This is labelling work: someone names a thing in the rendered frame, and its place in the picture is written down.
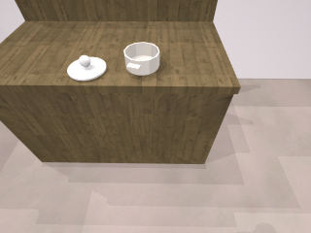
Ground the pot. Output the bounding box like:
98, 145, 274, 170
123, 42, 160, 76

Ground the lid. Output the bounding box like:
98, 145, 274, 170
67, 56, 107, 81

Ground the table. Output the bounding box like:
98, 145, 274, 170
0, 0, 241, 164

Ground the knob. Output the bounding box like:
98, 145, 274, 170
79, 55, 91, 67

